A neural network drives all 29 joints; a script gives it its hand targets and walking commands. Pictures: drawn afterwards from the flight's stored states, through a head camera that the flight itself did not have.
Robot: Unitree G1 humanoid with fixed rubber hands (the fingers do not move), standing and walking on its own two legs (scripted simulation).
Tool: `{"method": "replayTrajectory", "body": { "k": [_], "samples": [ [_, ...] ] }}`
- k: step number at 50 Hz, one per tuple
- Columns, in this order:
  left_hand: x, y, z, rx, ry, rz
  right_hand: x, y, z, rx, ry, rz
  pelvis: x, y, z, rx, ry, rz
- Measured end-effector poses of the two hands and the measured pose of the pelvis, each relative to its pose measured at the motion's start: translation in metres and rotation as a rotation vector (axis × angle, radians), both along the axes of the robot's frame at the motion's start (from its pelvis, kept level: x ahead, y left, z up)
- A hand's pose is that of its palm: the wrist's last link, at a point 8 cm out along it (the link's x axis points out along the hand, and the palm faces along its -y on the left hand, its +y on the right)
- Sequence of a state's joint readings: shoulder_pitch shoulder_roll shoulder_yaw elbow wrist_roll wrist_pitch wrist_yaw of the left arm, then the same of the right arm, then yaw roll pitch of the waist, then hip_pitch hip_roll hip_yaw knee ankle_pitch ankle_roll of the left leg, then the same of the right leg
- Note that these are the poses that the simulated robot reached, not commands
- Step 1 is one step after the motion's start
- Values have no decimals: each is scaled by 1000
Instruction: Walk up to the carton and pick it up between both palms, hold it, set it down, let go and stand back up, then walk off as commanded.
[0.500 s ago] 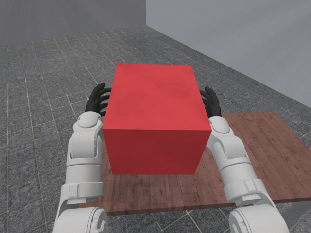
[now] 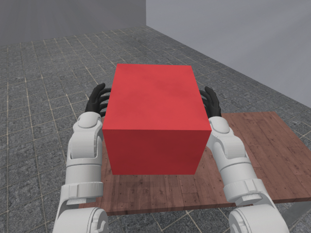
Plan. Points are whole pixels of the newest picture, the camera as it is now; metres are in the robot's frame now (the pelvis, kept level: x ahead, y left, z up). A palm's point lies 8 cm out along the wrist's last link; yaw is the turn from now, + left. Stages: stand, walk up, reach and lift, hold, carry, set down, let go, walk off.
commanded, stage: hold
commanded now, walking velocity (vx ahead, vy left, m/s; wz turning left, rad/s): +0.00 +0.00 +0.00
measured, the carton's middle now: (154, 116) +0.37 +0.01 +0.16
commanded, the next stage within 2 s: set down in 0.30 s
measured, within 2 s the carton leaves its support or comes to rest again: neither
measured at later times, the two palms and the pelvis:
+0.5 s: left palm (93, 112) +0.36 +0.16 +0.19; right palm (212, 114) +0.36 -0.14 +0.18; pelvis +0.00 +0.00 +0.00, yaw +0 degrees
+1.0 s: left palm (103, 122) +0.38 +0.14 +0.13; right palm (210, 127) +0.37 -0.15 +0.12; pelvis +0.01 +0.00 +0.00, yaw +0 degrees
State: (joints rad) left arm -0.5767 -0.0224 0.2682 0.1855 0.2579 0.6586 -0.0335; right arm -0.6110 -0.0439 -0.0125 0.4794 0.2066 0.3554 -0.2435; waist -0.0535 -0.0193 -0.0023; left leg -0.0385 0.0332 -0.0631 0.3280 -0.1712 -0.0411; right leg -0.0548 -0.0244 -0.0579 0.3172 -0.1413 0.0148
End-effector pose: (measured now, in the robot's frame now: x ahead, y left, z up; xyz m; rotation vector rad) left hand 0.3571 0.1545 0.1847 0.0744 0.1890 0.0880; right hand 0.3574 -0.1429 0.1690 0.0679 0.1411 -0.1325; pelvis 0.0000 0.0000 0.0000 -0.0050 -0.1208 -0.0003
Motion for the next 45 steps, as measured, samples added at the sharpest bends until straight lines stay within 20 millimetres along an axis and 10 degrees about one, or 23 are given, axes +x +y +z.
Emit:
{"method": "replayTrajectory", "body": {
  "k": [28,45],
  "samples": [
    [3,1,5,8,-87,-11,1,0,9,-46,-96,-9,0,0,0,0,-1,0],
    [25,-8,-42,24,-57,-60,11,-8,-39,-53,-97,-46,9,-1,1,2,1,1]
  ]
}}
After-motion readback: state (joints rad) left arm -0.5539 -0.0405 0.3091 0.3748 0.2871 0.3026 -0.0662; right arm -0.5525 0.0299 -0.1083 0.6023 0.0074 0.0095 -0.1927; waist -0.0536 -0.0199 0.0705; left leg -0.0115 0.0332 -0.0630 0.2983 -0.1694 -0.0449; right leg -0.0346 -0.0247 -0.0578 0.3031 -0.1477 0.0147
